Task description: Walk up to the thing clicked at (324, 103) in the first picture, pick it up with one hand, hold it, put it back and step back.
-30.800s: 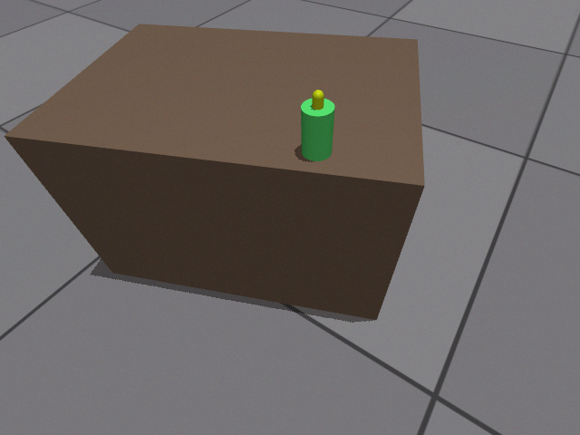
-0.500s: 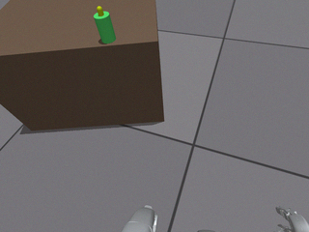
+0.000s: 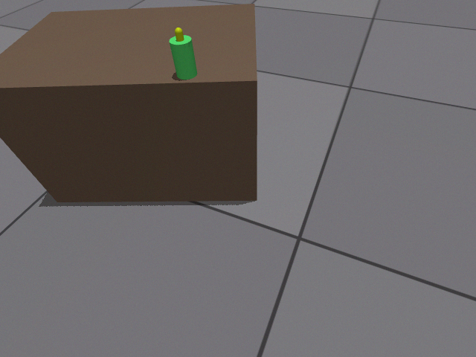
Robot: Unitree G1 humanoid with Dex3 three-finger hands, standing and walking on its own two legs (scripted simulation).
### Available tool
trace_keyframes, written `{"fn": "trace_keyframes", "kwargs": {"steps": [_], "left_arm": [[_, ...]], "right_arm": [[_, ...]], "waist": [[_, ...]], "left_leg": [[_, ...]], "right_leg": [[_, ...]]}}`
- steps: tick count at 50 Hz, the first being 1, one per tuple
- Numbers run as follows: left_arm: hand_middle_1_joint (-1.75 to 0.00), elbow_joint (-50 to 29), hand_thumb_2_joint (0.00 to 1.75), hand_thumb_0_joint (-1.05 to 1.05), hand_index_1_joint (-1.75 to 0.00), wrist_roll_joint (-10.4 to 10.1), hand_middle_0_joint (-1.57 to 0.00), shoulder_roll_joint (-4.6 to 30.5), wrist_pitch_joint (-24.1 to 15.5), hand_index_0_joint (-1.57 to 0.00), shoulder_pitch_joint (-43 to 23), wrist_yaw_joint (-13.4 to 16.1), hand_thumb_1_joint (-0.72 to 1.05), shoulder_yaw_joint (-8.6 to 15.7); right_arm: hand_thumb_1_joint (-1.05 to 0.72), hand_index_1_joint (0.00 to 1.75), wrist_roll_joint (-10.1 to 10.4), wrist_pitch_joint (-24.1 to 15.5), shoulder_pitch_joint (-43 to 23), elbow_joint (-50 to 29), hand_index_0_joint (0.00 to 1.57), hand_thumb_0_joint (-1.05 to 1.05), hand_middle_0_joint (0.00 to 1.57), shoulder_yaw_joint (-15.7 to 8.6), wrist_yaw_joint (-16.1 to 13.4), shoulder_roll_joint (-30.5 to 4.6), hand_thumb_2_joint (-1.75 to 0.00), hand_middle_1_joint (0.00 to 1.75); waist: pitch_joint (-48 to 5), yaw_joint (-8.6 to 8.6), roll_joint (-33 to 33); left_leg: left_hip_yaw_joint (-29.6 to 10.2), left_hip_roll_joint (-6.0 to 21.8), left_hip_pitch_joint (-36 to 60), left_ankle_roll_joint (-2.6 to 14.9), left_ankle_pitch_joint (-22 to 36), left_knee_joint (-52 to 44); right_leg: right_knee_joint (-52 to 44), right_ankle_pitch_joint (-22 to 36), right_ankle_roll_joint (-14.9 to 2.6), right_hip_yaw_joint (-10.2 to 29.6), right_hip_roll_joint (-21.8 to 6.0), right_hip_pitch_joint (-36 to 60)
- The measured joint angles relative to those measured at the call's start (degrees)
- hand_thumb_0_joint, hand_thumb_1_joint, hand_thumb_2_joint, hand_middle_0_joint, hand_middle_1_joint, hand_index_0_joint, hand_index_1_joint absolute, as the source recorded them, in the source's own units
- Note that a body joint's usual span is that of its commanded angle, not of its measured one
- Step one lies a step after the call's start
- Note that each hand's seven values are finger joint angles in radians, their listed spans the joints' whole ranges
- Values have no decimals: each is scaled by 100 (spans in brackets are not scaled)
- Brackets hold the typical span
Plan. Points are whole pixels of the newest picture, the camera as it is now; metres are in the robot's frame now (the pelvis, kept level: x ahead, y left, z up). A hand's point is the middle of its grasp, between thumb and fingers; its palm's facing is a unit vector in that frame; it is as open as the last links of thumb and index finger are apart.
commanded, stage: step back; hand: left
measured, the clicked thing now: (182, 52) +1.03 +0.23 +0.02
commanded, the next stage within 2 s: stand in 0.56 s
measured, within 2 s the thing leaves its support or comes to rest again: neither
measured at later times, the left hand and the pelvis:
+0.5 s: hand out of the picture +0.12 +0.29 -0.15, palm faces +0.00 -0.94 -0.35, open 7.4 cm; pelvis +0.04 +0.03 +0.01, yaw -1 degrees
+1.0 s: hand out of the picture +0.13 +0.27 -0.14, palm faces -0.06 -0.94 -0.34, open 7.4 cm; pelvis +0.03 +0.02 +0.02, yaw -1 degrees
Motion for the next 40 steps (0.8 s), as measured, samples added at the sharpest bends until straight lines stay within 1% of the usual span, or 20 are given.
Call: {"fn": "trace_keyframes", "kwargs": {"steps": [1, 3, 4, 6, 7, 8, 9, 10, 11, 13, 15, 19, 23, 28, 30, 35, 40], "left_arm": [[-30, -15, 90, 1, -30, 5, -20, -28, -26, -20, -4, -3, 90, -7], [-30, -38, 90, 1, -30, -2, -21, -100, -66, -20, -25, 9, 90, -25], [-30, -42, 90, 1, -30, -3, -21, -127, -83, -21, -34, 14, 90, -36], [-30, -38, 90, 1, -30, -15, -21, -143, -95, -21, -60, 14, 90, -63], [-30, -35, 90, 1, -30, -27, -21, -133, -83, -21, -77, 13, 90, -77], [-30, -31, 90, 1, -30, -44, -21, -114, -59, -21, -98, 12, 90, -94], [-30, -29, 90, 1, -30, -64, -21, -94, -25, -21, -121, 13, 90, -113], [-30, -19, 90, 1, -30, -85, -21, -68, 13, -21, -158, 21, 90, -127], [-30, 3, 90, 1, -30, -115, -21, -41, 61, -21, -198, 33, 90, -137], [-30, 63, 90, 1, -30, -174, -21, -5, 141, -20, -254, 48, 90, -154], [-30, 145, 90, 1, -30, -173, -20, 38, 174, -20, -318, 54, 90, -166], [-30, 298, 90, 1, -30, -168, -20, 80, 118, -20, -405, 45, 90, -176], [-30, 434, 90, 1, -30, -178, -20, 63, 92, -20, -497, 51, 90, -199], [-30, 520, 90, 1, -30, -169, -20, -13, 84, -20, -621, 61, 90, -229], [-30, 567, 90, 1, -30, -174, -20, -42, 74, -20, -661, 60, 90, -264], [-30, 654, 90, 1, -30, -170, -20, -124, 59, -20, -715, 46, 90, -336], [-30, 704, 90, 1, -30, -165, -20, -162, 56, -20, -738, 36, 90, -351]], "right_arm": [[-90, 30, 3, 11, -16, 14, 21, 0, 21, -5, -14, -7, -90, 30], [-90, 30, 17, -15, -41, 20, 21, 0, 21, -23, -22, -60, -90, 30], [-90, 30, 21, -39, -56, 26, 21, 0, 21, -33, -22, -88, -90, 30], [-90, 30, 22, -84, -85, 39, 21, 0, 21, -44, -17, -129, -90, 30], [-90, 30, 21, -104, -104, 50, 21, 0, 21, -46, -15, -139, -90, 30], [-90, 30, 19, -125, -126, 62, 21, 0, 21, -48, -17, -144, -90, 30], [-90, 30, 15, -146, -152, 75, 21, 0, 21, -55, -22, -150, -90, 30], [-90, 30, 6, -161, -202, 105, 21, 0, 21, -67, -40, -134, -90, 30], [-90, 30, -6, -163, -261, 145, 20, 0, 21, -67, -62, -91, -90, 30], [-90, 30, 2, -143, -359, 189, 20, 0, 20, -16, -58, -16, -90, 30], [-90, 30, -1, -126, -466, 234, 21, 0, 21, 42, -44, 70, -90, 30], [-90, 30, 22, -109, -696, 328, 21, 0, 21, 137, -32, 221, -90, 30], [-90, 30, 56, -155, -902, 422, 21, 0, 21, 180, -34, 302, -90, 30], [-90, 30, 81, -149, -1130, 523, 21, 0, 21, 160, -53, 283, -90, 30], [-90, 30, 119, -156, -1167, 549, 21, 0, 21, 160, -41, 259, -90, 30], [-90, 30, 143, -163, -1148, 638, 21, 0, 21, 151, -9, 184, -90, 30], [-90, 30, 137, -158, -1032, 742, 21, 0, 21, 150, -1, 130, -90, 30]], "waist": [[-1, 35, -18], [42, 77, -3], [60, 93, 8], [95, 115, 5], [111, 115, -14], [127, 106, -40], [143, 90, -59], [187, 86, -110], [216, 106, -193], [182, 125, -248], [155, 116, -263], [118, 104, -256], [108, 97, -258], [121, 103, -191], [121, 72, -173], [91, 9, -149], [55, -40, -157]], "left_leg": [[-37, -85, -133, 8, -181, 315], [-64, -154, -347, 16, -216, 687], [-47, -139, -415, 11, -185, 690], [48, -49, -452, -16, -84, 400], [119, -1, -411, -26, 40, 120], [192, 32, -324, -32, 282, -246], [239, 44, -218, -35, 699, -610], [282, 9, -147, -49, 1241, -770], [351, -39, -116, -44, 1295, -763], [425, -30, -132, -6, 1130, -687], [440, 20, -114, 3, 1053, -690], [456, 108, -24, -26, 1091, -884], [504, 99, 145, -34, 1216, -1198], [564, 103, 313, -39, 1333, -1476], [562, 89, 398, -45, 1399, -1614], [567, 71, 602, -59, 1570, -1957], [572, 79, 723, -82, 1683, -2164]], "right_leg": [[6, -42, -23, 10, -27, 9], [-81, -49, -14, 0, -76, 98], [-129, -39, 10, -7, -100, 138], [-166, -50, 66, -18, -154, 193], [-136, -84, 94, -22, -190, 202], [-61, -143, 127, -26, -232, 194], [58, -226, 165, -30, -270, 169], [198, -316, 208, -3, -327, 149], [285, -373, 243, 62, -386, 134], [291, -463, 175, 166, -355, 121], [124, -351, 125, 210, -281, 192], [-301, -134, 259, 230, -198, 362], [-592, -7, 282, 270, -208, 501], [-836, 114, 284, 324, -206, 628], [-954, 166, 288, 318, -218, 706], [-1244, 308, 289, 315, -231, 884], [-1396, 394, 273, 316, -221, 976]]}}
